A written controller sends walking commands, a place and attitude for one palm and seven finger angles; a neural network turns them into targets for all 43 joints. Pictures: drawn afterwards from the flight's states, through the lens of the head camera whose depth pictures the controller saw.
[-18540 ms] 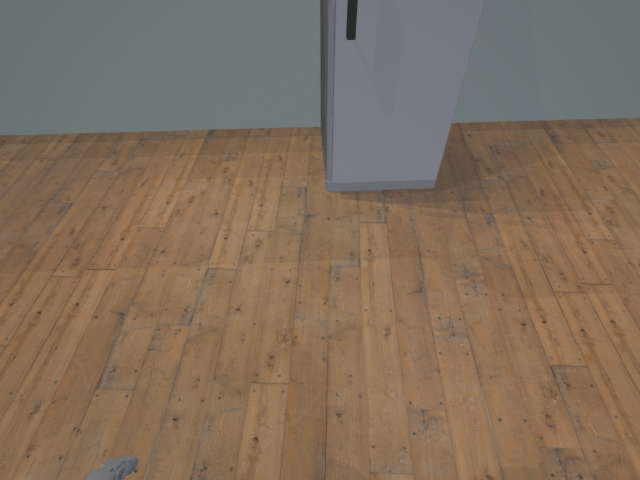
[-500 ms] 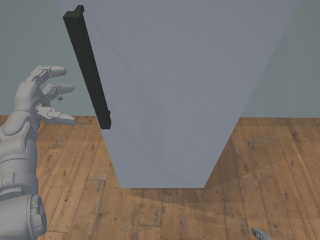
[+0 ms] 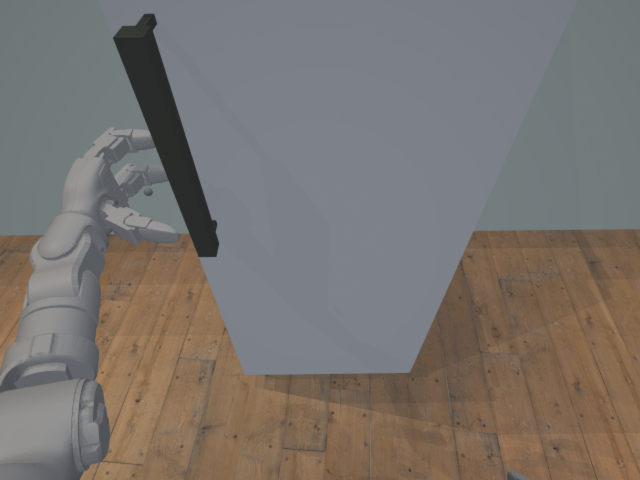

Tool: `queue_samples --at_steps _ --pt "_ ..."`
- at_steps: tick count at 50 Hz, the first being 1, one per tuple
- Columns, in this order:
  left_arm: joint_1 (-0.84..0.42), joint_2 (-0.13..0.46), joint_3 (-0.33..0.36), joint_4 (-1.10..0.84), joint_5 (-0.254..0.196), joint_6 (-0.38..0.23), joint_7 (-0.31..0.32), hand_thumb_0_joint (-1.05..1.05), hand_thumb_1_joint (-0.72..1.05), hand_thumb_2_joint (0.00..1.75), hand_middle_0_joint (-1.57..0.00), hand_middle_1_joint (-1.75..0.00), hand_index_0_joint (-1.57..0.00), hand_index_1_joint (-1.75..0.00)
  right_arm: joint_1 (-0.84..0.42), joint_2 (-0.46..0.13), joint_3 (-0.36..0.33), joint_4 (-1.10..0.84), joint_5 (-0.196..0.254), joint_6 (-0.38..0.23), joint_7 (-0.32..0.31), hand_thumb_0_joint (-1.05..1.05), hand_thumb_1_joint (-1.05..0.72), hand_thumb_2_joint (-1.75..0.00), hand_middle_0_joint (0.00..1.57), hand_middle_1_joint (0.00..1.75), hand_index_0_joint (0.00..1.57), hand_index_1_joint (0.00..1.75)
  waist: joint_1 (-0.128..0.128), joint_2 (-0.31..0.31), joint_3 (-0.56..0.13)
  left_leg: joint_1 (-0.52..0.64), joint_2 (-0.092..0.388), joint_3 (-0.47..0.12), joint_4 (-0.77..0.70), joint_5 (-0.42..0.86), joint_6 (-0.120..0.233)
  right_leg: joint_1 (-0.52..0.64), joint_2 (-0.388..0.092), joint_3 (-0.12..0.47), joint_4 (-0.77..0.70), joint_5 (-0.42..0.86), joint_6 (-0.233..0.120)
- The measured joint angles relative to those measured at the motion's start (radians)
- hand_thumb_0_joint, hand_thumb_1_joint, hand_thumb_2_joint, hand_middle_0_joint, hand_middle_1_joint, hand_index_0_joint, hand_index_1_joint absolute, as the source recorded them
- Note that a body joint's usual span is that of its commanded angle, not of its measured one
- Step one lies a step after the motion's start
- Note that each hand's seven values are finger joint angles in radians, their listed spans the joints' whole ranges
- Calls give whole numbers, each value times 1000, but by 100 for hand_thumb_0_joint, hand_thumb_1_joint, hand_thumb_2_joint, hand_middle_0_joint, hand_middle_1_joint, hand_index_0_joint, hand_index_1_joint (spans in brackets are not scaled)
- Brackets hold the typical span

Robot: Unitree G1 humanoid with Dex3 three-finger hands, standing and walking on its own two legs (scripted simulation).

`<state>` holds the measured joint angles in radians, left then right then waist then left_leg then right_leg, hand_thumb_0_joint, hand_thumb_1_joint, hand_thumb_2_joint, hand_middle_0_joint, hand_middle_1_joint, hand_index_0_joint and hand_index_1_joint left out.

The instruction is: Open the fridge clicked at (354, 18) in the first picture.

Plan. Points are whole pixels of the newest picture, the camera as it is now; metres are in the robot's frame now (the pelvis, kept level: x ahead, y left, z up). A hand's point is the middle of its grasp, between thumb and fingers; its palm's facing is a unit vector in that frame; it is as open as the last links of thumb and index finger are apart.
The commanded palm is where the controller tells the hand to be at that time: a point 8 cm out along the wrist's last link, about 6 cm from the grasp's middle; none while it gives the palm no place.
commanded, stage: feel for the door with the fingertips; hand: left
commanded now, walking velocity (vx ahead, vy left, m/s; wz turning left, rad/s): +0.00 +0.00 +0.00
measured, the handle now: (184, 157) +0.48 +0.19 +0.16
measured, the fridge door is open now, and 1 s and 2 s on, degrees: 0 0 0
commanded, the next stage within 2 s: slide the fingers in behind the handle in 0.80 s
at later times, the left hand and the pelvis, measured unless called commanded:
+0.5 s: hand (154, 189) +0.42 +0.21 +0.16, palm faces +0.04 -1.00 +0.00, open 13.9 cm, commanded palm +0.39 +0.26 +0.15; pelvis +0.00 -0.01 +0.00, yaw +0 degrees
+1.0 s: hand (157, 181) +0.44 +0.22 +0.16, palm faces +0.02 -1.00 +0.01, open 13.7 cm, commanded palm +0.41 +0.27 +0.15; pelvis +0.00 +0.00 +0.00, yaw +0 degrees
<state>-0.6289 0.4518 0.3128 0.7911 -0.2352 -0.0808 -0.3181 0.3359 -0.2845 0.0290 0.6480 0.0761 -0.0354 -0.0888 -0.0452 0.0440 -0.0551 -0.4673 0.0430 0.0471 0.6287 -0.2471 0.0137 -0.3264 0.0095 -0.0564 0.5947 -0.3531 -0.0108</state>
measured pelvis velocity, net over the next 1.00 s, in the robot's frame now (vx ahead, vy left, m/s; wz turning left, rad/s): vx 0.00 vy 0.00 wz -0.01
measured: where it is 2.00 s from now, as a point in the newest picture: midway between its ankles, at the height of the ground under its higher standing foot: outside the picture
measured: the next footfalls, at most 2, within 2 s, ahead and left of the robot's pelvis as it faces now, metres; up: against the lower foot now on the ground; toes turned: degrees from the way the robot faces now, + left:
none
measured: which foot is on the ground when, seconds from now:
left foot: down 0.00-1.00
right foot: down 0.00-1.00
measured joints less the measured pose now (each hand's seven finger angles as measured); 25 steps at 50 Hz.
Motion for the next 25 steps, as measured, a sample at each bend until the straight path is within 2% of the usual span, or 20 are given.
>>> queue_samples --at_steps 5,13,25 --pt "51 -38 14 -47 -5 8 19 -1 -50 30 -30 -120 -30 -120 6 1 -5 2 -1 6 6 1 -90 -90 20 30 21 30 -4 -3 -10 21 4 11 -10 -2 -3 11 2 11 -1 -3 -2" --pt "94 -51 19 -108 17 6 67 -1 -50 30 -30 -120 -31 -120 -17 9 -8 -8 -3 2 4 1 -90 -90 20 30 20 30 -2 -8 -1 38 10 9 -13 -1 -10 28 10 11 -3 -3 -9" --pt "-25 -15 -2 17 10 11 37 -1 -50 30 -30 -120 -30 -120 -50 4 0 2 0 -3 -5 1 -90 -90 20 30 21 30 4 -6 6 13 4 -9 -10 10 -11 9 6 -8 3 0 -11"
